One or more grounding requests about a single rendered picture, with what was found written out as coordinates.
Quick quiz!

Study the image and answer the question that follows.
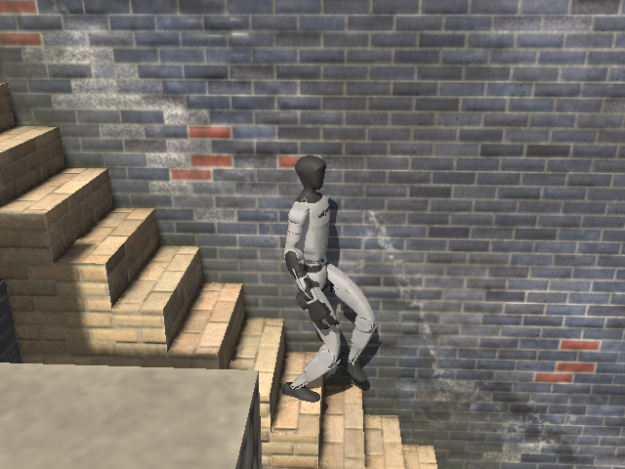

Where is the robot right upper arm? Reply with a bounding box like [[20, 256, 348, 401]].
[[284, 203, 310, 262]]

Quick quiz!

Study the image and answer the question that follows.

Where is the right robot hand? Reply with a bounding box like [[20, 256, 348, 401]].
[[308, 300, 339, 330]]

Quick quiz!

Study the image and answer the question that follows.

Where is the robot left upper arm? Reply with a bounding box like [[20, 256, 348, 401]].
[[315, 190, 330, 200]]

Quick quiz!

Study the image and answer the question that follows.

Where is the robot right thigh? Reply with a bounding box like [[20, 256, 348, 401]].
[[296, 286, 341, 363]]

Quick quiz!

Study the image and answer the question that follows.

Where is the left robot hand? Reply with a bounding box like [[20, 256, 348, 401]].
[[321, 262, 334, 292]]

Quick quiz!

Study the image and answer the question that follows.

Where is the robot torso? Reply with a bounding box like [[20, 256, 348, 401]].
[[292, 190, 330, 289]]

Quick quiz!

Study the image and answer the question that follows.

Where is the robot right forearm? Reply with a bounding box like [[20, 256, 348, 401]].
[[285, 251, 319, 305]]

